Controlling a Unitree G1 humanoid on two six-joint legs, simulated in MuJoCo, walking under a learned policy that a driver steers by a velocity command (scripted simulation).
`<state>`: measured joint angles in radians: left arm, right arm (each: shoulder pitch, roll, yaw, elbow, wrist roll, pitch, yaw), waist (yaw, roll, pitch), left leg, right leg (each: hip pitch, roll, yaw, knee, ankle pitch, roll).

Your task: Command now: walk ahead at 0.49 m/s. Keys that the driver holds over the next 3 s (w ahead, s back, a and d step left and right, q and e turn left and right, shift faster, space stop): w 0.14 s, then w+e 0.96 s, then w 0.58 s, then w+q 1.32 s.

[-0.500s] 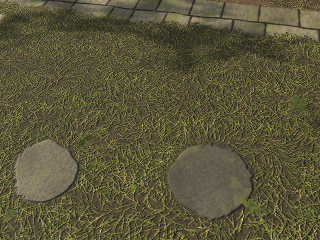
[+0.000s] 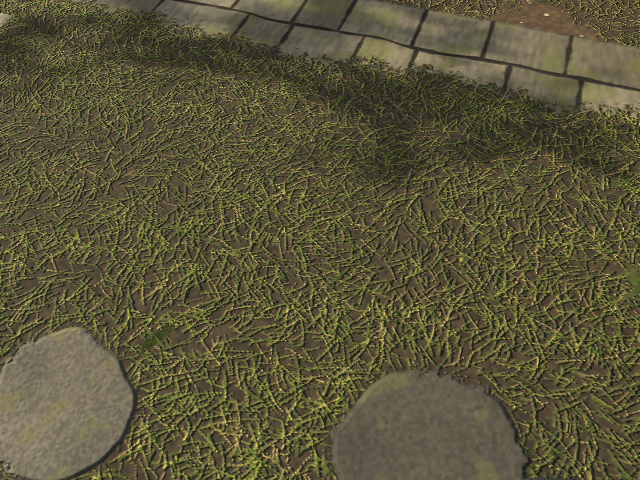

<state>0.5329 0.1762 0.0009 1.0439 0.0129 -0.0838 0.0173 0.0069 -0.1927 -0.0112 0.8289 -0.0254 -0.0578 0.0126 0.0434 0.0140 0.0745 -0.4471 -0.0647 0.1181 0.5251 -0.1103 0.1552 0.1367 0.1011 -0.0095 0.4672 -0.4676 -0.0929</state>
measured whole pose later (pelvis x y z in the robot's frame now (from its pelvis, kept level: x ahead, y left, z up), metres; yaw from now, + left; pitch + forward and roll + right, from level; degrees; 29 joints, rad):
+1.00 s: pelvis +0.54 -0.08 +0.02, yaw -25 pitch +2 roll +0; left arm 0.46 0.25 0.06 0.94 0.01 -0.05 0.00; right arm -0.01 -0.24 -0.01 0.75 -0.03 -0.04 0.02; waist 0.11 0.03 0.04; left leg -0.63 0.05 -0.03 0.67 -0.04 -0.03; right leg 0.01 0.15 0.17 0.29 -0.30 -0.12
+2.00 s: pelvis +0.96 -0.34 +0.03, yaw -27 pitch +1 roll -1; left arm 0.42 0.21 0.03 0.97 0.02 -0.10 0.01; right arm 0.15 -0.24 -0.04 0.85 -0.03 -0.01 0.05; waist 0.04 0.04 0.03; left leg -0.65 0.07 0.03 0.77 -0.01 0.05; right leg 0.07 0.07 -0.19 0.18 -0.26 -0.07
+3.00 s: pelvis +1.47 -0.49 +0.03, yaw +8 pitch +1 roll -1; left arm 0.37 0.26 0.05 0.85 0.02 -0.09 0.00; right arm 0.15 -0.30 -0.06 0.73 -0.03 0.01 0.06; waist 0.04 0.06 0.03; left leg -0.67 0.05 -0.03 0.99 -0.14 0.03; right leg -0.07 0.01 -0.17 0.27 -0.22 -0.03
